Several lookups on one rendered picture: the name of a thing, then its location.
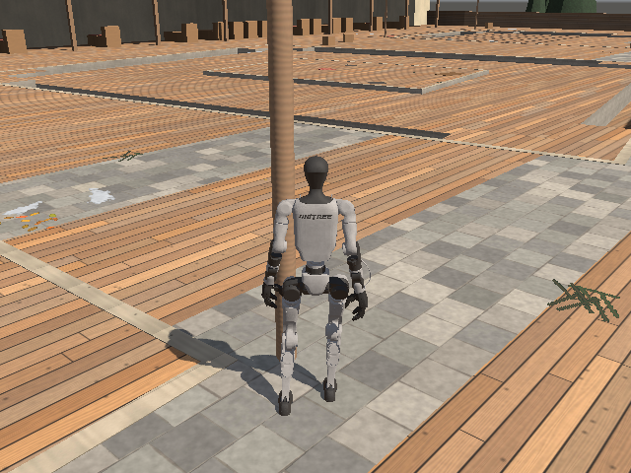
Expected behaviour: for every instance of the right robot hand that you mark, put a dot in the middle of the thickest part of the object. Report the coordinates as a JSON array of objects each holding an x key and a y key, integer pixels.
[{"x": 363, "y": 303}]

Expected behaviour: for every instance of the right robot forearm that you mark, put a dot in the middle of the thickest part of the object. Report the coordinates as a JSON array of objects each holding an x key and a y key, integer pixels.
[{"x": 356, "y": 272}]

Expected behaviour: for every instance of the left robot forearm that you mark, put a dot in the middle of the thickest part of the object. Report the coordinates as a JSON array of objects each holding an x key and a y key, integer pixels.
[{"x": 272, "y": 266}]

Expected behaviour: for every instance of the robot right upper arm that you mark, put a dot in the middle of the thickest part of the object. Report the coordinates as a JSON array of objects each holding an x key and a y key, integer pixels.
[{"x": 349, "y": 226}]

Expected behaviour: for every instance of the left robot hand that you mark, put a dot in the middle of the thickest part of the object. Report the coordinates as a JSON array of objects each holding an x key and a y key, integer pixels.
[{"x": 267, "y": 295}]

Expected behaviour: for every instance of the humanoid robot torso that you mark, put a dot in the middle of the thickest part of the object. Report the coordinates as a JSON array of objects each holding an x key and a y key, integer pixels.
[{"x": 315, "y": 230}]

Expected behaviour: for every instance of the robot left upper arm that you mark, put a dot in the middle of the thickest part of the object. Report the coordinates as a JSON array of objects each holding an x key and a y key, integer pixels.
[{"x": 284, "y": 209}]

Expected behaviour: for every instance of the right robot shin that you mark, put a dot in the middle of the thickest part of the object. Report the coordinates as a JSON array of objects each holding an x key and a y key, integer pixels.
[{"x": 332, "y": 357}]

